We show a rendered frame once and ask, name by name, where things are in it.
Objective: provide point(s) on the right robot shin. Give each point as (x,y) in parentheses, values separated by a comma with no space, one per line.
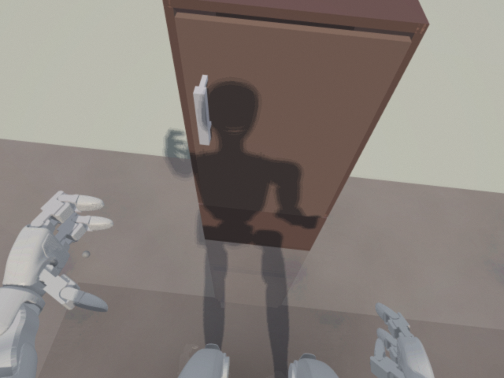
(311,356)

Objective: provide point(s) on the left robot forearm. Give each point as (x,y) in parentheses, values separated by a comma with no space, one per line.
(19,322)

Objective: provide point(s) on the right robot hand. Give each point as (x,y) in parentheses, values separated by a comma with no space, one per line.
(408,356)

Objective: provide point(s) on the handle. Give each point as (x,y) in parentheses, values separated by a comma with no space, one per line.
(202,111)

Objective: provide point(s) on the cupboard door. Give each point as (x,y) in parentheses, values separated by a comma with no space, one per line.
(289,106)

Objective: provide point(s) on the robot left thigh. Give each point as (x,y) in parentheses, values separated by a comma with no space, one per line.
(206,363)

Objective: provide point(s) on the left robot hand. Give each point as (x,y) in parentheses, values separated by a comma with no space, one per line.
(28,263)

